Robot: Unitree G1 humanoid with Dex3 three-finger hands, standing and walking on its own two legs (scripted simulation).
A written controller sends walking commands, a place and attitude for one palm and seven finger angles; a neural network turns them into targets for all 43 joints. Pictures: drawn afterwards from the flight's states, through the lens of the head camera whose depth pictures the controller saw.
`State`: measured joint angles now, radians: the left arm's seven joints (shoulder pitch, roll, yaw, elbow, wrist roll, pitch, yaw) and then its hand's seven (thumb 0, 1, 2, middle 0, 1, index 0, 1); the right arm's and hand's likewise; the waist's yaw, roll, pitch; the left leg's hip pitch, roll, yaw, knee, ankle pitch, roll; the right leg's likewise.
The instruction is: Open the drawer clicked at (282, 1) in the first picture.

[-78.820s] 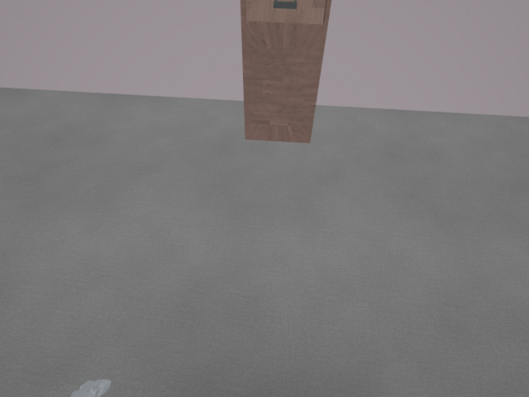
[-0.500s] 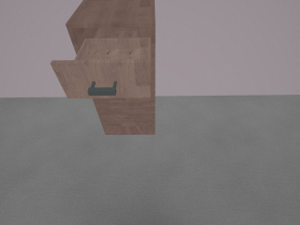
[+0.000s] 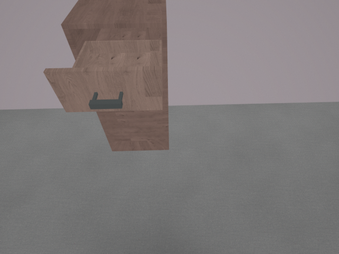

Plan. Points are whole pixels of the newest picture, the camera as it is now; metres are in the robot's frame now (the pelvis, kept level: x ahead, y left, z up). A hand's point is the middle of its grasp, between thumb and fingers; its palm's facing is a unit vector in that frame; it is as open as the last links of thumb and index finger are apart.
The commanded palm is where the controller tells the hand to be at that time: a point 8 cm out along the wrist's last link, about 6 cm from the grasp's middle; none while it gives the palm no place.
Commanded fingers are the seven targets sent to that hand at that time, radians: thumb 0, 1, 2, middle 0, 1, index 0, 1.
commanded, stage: look to check the result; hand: left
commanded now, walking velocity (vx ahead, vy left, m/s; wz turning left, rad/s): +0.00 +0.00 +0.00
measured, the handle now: (107, 99) +0.57 +0.24 +0.01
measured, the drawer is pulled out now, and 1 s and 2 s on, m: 0.28 0.28 0.28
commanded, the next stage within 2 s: stand and wait in 0.40 s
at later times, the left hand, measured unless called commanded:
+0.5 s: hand out of the picture +0.10 +0.24 -0.15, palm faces -0.02 -0.94 -0.34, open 7.4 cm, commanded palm none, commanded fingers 0.00 0.90 0.90 -0.20 -0.30 -0.20 -0.30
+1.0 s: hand out of the picture +0.12 +0.23 -0.15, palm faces -0.04 -0.94 -0.35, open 7.4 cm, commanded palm none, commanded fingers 0.00 0.90 0.90 -0.20 -0.30 -0.20 -0.30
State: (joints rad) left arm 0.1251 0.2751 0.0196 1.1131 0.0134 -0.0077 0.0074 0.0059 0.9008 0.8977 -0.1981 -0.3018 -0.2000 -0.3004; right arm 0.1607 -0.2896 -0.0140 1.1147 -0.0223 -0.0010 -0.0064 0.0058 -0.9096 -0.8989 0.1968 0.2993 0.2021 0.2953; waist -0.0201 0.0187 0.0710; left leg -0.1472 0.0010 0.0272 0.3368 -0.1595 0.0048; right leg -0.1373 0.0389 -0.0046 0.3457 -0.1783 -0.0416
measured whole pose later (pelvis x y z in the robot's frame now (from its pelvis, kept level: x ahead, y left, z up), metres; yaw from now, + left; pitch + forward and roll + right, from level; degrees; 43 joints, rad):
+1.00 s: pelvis +0.03 -0.01 +0.00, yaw -1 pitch -2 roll +0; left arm 0.09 0.32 0.01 1.11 0.01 -0.01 0.01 0.01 0.90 0.90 -0.20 -0.30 -0.20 -0.30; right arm 0.11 -0.34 -0.01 1.11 -0.02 0.00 0.00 0.01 -0.91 -0.90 0.20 0.30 0.20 0.30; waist -0.02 0.01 0.07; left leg -0.09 0.02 0.03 0.29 -0.18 -0.01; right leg -0.08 0.06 0.00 0.30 -0.19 -0.06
